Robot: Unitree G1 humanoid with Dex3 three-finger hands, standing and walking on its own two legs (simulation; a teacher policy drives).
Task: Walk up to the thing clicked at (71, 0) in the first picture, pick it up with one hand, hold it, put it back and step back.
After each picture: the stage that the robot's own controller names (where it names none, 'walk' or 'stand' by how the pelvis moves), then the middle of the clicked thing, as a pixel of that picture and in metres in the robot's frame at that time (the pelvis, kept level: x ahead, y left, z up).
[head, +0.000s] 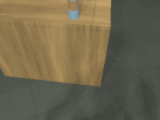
stand; out of the picture +0.96 +0.06 +0.04
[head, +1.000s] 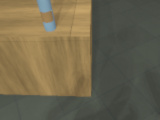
walk; (45, 9) +0.83 +0.23 +0.05
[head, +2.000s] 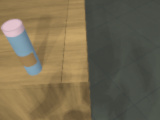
stand; (24, 50) +0.49 +0.26 +0.05
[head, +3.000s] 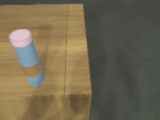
stand; (29, 60) +0.46 +0.22 +0.04
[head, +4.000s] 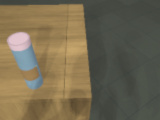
stand; (28, 64) +0.44 +0.22 +0.03
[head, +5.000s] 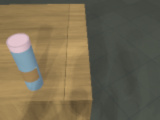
stand; (27, 65) +0.43 +0.22 +0.03
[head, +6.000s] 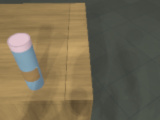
stand; (28, 65) +0.43 +0.22 +0.03
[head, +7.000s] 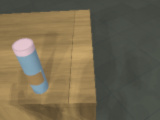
rise first; (33, 69) +0.43 +0.23 +0.04
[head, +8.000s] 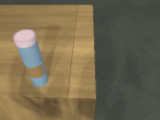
go down; (33, 61) +0.44 +0.22 +0.05
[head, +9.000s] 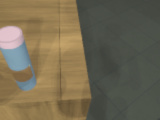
go down; (19, 63) +0.42 +0.21 +0.06
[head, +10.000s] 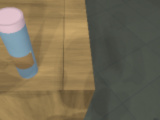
close in; (20, 49) +0.43 +0.20 +0.08
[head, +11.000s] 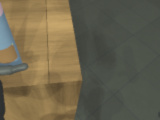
close; (1, 41) +0.45 +0.22 +0.11
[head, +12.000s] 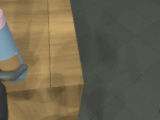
close; (4, 51) +0.42 +0.21 +0.10
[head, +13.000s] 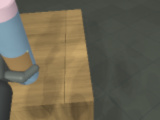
lift; (15, 47) +0.33 +0.17 +0.25
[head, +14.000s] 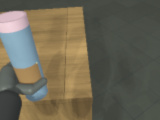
hold; (25, 61) +0.33 +0.16 +0.19
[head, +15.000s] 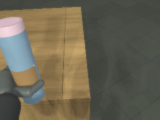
hold; (22, 65) +0.33 +0.18 +0.17
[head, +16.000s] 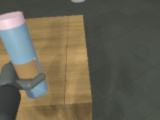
hold; (24, 58) +0.35 +0.18 +0.19
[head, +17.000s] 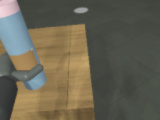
crouch; (21, 49) +0.34 +0.17 +0.26
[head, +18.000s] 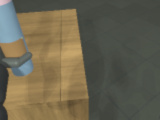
crouch; (10, 37) +0.41 +0.20 +0.22
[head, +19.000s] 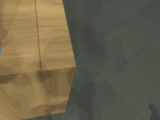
lower; out of the picture +0.48 +0.25 +0.12
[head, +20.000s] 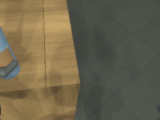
lower; out of the picture +0.43 +0.23 +0.11
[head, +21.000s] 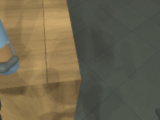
lower; out of the picture +0.45 +0.23 +0.11
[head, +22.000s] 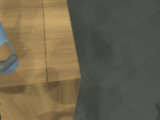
lower; out of the picture +0.45 +0.23 +0.11
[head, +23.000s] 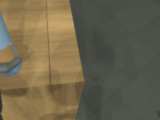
loosen; out of the picture +0.44 +0.23 +0.11
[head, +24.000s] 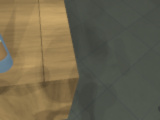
withdraw; out of the picture +0.44 +0.23 +0.11
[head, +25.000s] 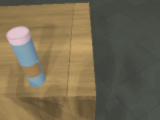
sink last; (29, 60) +0.44 +0.23 +0.08
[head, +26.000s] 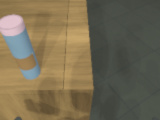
stand; (23, 51) +0.44 +0.23 +0.08
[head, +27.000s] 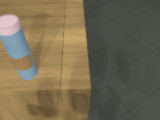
stand; (19, 51) +0.45 +0.23 +0.09
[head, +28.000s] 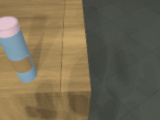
stand; (18, 54) +0.44 +0.23 +0.09
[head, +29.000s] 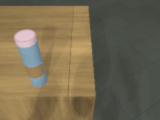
stand; (33, 61) +0.45 +0.21 +0.04
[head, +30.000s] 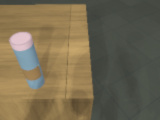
stand; (29, 63) +0.44 +0.22 +0.03
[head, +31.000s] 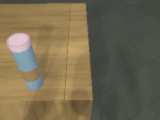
stand; (28, 65) +0.43 +0.22 +0.03
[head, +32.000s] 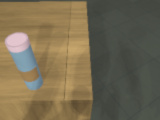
walk; (27, 64) +0.43 +0.22 +0.03
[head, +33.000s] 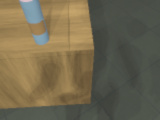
walk; (35, 18) +0.62 +0.22 +0.05
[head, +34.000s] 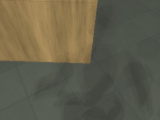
walk; out of the picture +0.99 +0.15 +0.07
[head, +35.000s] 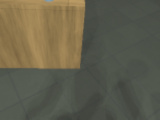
stand; out of the picture +1.08 +0.21 +0.05
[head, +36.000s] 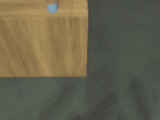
stand; out of the picture +1.05 +0.21 +0.03
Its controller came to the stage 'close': yes
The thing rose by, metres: 0.24
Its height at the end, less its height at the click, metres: +0.00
